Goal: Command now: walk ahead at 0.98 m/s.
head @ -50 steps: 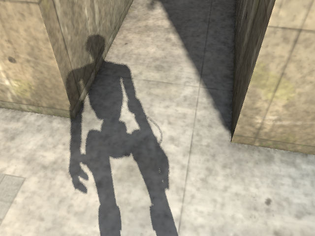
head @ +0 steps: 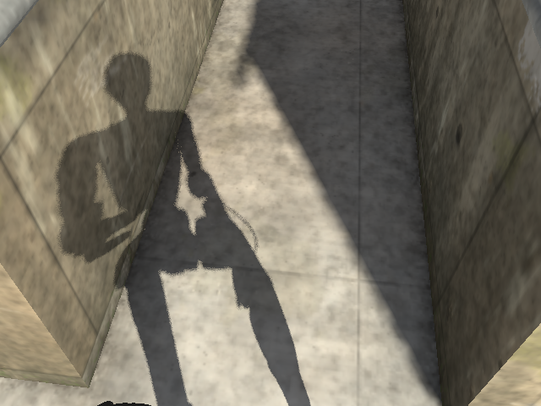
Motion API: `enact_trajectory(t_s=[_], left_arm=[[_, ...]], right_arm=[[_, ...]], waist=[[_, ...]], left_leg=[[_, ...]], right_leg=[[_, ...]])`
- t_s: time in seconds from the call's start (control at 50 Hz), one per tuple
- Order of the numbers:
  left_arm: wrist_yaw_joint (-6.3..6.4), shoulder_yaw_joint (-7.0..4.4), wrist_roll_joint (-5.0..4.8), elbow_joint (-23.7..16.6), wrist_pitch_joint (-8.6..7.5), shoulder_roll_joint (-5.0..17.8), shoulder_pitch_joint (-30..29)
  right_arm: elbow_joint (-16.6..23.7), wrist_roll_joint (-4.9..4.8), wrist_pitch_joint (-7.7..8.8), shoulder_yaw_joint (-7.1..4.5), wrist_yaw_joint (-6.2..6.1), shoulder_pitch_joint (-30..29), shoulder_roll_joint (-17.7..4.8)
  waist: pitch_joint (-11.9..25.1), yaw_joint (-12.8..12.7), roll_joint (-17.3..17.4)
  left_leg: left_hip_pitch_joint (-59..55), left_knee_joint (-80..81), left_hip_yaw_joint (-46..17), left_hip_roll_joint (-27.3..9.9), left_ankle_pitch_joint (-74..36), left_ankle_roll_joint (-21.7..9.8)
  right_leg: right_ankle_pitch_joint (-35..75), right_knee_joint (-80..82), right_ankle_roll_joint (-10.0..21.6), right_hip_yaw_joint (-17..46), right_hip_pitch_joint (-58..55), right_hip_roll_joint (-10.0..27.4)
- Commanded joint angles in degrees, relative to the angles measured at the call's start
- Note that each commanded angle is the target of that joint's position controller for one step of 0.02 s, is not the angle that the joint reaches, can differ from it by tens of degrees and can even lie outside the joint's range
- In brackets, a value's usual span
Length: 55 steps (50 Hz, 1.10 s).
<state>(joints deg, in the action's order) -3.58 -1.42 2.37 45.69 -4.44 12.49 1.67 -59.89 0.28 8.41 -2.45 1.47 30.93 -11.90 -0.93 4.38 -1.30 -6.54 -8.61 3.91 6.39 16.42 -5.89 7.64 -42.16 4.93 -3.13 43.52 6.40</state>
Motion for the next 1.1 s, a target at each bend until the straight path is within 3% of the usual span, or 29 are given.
enact_trajectory(t_s=[0.02,0.12,0.16,0.18,0.24,0.36,0.4,0.46,0.5,0.52,0.54,0.56,0.58,0.6,0.62,0.68,0.72,0.76,0.78,0.8,0.82,0.86,0.88,0.92,0.94,0.98,1.02,1.06,1.1], left_arm=[[0.25,0.36,-0.72,-5.3,-0.25,1.8,-9.4],[2.33,-1.35,0.42,-2.3,-0.24,6.6,6.4],[3.94,-3.59,2.32,2.4,-0.98,13.4,28.3],[3.12,-4.62,2.98,3.0,-1.42,15.6,26.6],[3.8,-3.16,1.26,3.1,-1.95,6.4,16.9],[2.97,-3.04,-1.09,3.9,-4.28,8.9,13.1],[1.89,-2.63,-3.11,7.2,-3.32,7.8,16.6],[3.31,-3.14,-1.35,7.0,-0.61,10.3,17.7],[4.21,-2.39,-4.29,9.9,0.0,8.7,22.1],[4.22,-2.51,-1.55,4.3,-0.39,11.7,11.3],[5.65,-2.33,-2.15,8.6,1.75,11.2,15.7],[5.34,-1.04,-1.94,10.3,2.74,3.0,32.4],[4.12,-2.44,-2.57,12.2,4.04,8.6,42.0],[3.58,-0.65,-3.66,5.2,1.85,4.7,23.3],[4.52,-1.3,-5.01,7.1,1.76,7.9,21.6],[5.69,-3.47,0.47,10.3,8.72,7.9,24.7],[6.13,-3.19,-5.33,7.5,8.11,6.1,22.3],[4.25,-2.24,-0.96,5.6,7.13,4.3,21.4],[5.44,-2.62,-1.6,4.2,7.28,6.1,18.0],[2.43,-1.96,3.34,3.3,9.87,5.1,15.0],[3.82,-2.59,-0.69,0.4,10.13,7.1,17.6],[5.1,-3.52,-3.47,0.6,8.41,9.3,19.2],[4.36,-2.0,-1.6,-0.6,6.43,6.6,18.2],[3.53,-2.69,0.19,-0.6,8.37,7.8,17.9],[2.61,-0.98,2.19,-0.5,8.03,4.2,18.2],[4.07,-1.44,0.09,-1.1,5.58,5.7,22.7],[2.9,-2.26,-2.02,5.3,4.86,6.5,34.0],[3.18,-2.75,-1.92,1.1,1.06,14.9,30.0],[4.18,-4.87,-2.85,-0.3,1.28,16.0,20.5]], right_arm=[[2.8,-1.47,2.45,-0.42,-0.92,-0.5,-6.6],[3.2,2.42,-1.64,-1.19,-2.49,-1.0,-13.5],[5.5,3.06,-1.96,-0.06,-2.37,-3.1,-8.2],[6.4,-1.69,-1.27,1.34,-1.02,5.8,-0.5],[11.3,-0.34,-1.16,1.13,-2.41,-11.1,-5.0],[15.3,2.94,-3.46,1.95,-0.06,-15.3,-0.1],[19.3,2.67,-1.81,3.26,0.82,-23.0,2.1],[17.5,-0.2,-2.91,0.31,-0.93,-24.4,-6.6],[15.4,1.1,-1.79,0.12,-3.35,-15.8,-3.4],[13.5,1.23,-2.35,-2.01,-2.0,-11.9,-10.8],[14.2,4.71,-1.34,-2.64,-2.47,-4.9,-13.4],[13.1,5.28,-2.03,-3.0,-4.04,1.6,-18.1],[13.0,1.0,-3.67,-3.91,-5.23,0.9,-20.2],[14.3,-1.95,-5.65,-1.55,-4.2,-16.3,-12.5],[16.3,-0.48,-5.4,0.45,-3.53,-20.1,-5.2],[12.0,0.64,-5.99,-1.41,-6.09,-7.4,-11.6],[13.4,3.17,-6.22,-1.06,-4.18,-16.6,-13.4],[12.3,-0.58,-7.96,1.03,-4.38,-21.1,-6.2],[13.5,0.52,-8.98,0.18,-4.3,-21.4,-8.3],[10.1,1.58,-9.12,-3.29,-7.49,-6.5,-15.3],[8.9,1.14,-7.77,-3.64,-7.97,-5.8,-21.5],[11.9,0.19,-5.81,-3.31,-7.7,-14.4,-17.3],[10.5,-1.66,-7.64,-2.58,-8.02,-17.2,-13.5],[11.7,0.15,-5.55,-5.18,-7.32,-14.9,-19.9],[13.4,0.1,-5.6,-2.67,-5.81,-18.1,-10.3],[11.6,-1.32,-6.93,-3.19,-6.22,-18.2,-10.2],[15.3,1.55,-7.56,-2.27,-4.5,-24.6,-7.3],[20.4,0.91,-6.65,1.08,-2.07,-25.7,4.4],[19.0,2.08,-4.74,-1.4,-0.88,-18.3,-4.2]], waist=[[-9.0,-1.5,2.6],[6.1,-10.4,10.6],[17.5,-18.7,4.0],[27.9,-10.9,-16.6],[7.4,-8.4,6.7],[-7.7,-2.0,5.7],[-2.3,-3.4,-4.9],[-5.0,-5.8,-4.5],[4.5,-1.6,-5.7],[1.4,0.7,-0.1],[11.2,7.8,4.7],[23.7,1.0,10.3],[32.5,-1.9,3.8],[16.0,-6.5,16.1],[11.2,-4.0,10.9],[5.9,-3.1,-2.8],[10.6,-7.0,9.2],[7.0,-11.3,16.3],[5.3,-9.8,17.0],[5.0,-2.8,8.3],[7.2,-5.4,6.7],[8.0,-7.1,15.8],[7.8,-9.7,22.6],[4.0,-7.8,15.0],[1.2,-6.1,20.0],[-0.1,-9.4,22.2],[-10.8,-12.9,4.7],[-11.0,-9.3,-17.6],[-7.6,-2.4,-6.4]], left_leg=[[10.5,11.1,-5.2,-14.7,-31.2,-2.2],[-5.4,-21.1,-3.0,-17.9,-78.6,-1.2],[13.1,-61.2,-0.6,-12.7,-50.3,-2.5],[40.0,-87.4,-4.6,-0.1,8.8,0.7],[48.3,-75.3,-9.9,-8.3,0.6,-1.5],[33.8,-39.4,-3.5,-10.1,-4.5,5.0],[27.8,-30.6,0.9,-8.3,-15.3,6.1],[28.2,-27.0,-0.5,-5.6,-22.5,5.9],[14.0,-23.7,0.8,-4.0,-23.7,4.7],[15.3,-20.8,-0.5,-4.1,-34.9,3.3],[2.0,-18.5,-7.8,-14.8,-72.0,-0.3],[-11.9,-24.5,-35.0,-34.8,-95.6,-9.4],[-11.3,-22.2,-48.1,-38.4,-68.9,-11.9],[3.5,-21.6,-21.2,-29.8,-76.9,-12.8],[6.4,-19.9,-18.2,-26.2,-72.3,-11.6],[18.4,-17.4,-22.9,-31.4,-64.6,-9.5],[22.7,-15.1,-12.6,-24.1,-49.0,-7.7],[32.3,-9.2,-1.6,-15.7,-25.1,-3.7],[32.0,-9.0,-0.9,-13.3,-15.0,-2.8],[21.3,-6.6,-21.3,-25.5,0.4,-3.6],[18.6,-3.9,-29.0,-29.3,15.1,-2.7],[19.0,-1.3,-22.2,-23.9,18.6,-1.8],[26.1,-2.5,-8.6,-15.8,13.2,1.1],[28.9,0.5,-17.8,-24.0,21.5,1.6],[33.6,2.7,-10.7,-17.1,22.7,1.7],[31.8,-5.0,-5.8,-11.7,17.0,1.9],[44.6,-23.4,-5.3,-10.1,22.6,1.3],[65.9,-63.1,-19.9,1.8,10.0,1.1],[70.6,-65.5,-23.1,-4.3,-8.6,2.2]], right_leg=[[7.5,12.6,1.2,-3.7,-11.1,-3.6],[-12.0,12.3,4.1,-5.2,-26.3,-11.4],[-24.8,9.1,9.8,9.7,-50.8,3.0],[-28.6,16.8,21.1,47.3,-70.8,19.6],[-19.2,26.6,12.7,31.1,-49.7,12.3],[25.6,30.6,6.8,6.0,-24.4,4.0],[22.0,29.5,6.0,0.0,-25.5,-2.7],[29.0,21.4,3.5,4.5,-30.8,-0.6],[13.7,16.7,2.5,0.9,-34.0,-4.8],[26.8,4.1,-0.8,5.9,-31.8,-1.8],[-2.5,-19.5,-6.1,-0.1,-27.3,-11.0],[-54.5,-43.8,-9.2,16.1,-16.2,-18.8],[-51.8,-53.2,-8.8,28.7,-16.5,-17.5],[-53.4,-45.1,-8.9,16.7,-11.0,-10.3],[-51.7,-41.5,-10.1,15.1,-7.1,-10.5],[-36.3,-47.7,-8.4,14.9,-11.1,-14.9],[-36.3,-46.9,-10.0,16.6,-15.0,-13.9],[-31.1,-28.5,-8.1,4.9,-22.5,-10.8],[-31.4,-22.2,-8.2,1.5,-22.1,-11.0],[-26.3,-27.3,-6.9,5.7,-9.4,-9.5],[-22.5,-31.6,-8.1,13.4,-6.8,-6.6],[-23.3,-25.6,-9.9,11.0,-8.4,-5.9],[-26.8,-15.1,-9.8,4.5,-19.8,-6.5],[-26.5,-15.5,-9.3,4.1,-20.7,-5.5],[-31.9,-5.5,-7.2,0.7,-29.3,-8.2],[-31.9,6.2,-4.6,2.1,-36.4,-5.4],[-30.4,22.0,-4.0,-5.0,-41.3,-7.6],[-56.8,30.5,-6.0,34.7,-30.8,10.5],[-53.9,33.1,-1.5,41.9,-36.9,14.7]])
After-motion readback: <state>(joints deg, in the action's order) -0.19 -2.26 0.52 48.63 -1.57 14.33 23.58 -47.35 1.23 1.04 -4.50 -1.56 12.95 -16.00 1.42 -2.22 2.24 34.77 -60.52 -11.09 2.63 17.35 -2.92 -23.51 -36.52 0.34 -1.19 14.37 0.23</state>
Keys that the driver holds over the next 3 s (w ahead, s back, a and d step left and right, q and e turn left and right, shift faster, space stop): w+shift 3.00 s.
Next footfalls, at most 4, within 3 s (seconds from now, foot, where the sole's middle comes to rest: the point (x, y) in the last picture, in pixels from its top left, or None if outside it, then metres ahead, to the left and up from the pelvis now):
0.14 right None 0.37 -0.08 -0.77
0.54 left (218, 330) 0.70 0.11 -0.77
1.04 right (333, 364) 0.58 -0.18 -0.77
1.48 left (248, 255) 0.93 0.02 -0.77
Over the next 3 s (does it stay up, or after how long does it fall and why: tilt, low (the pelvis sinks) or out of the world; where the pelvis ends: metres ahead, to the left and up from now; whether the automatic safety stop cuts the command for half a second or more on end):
stays up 1.36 -0.20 -0.01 its command is cut before an obstacle after 0.2 s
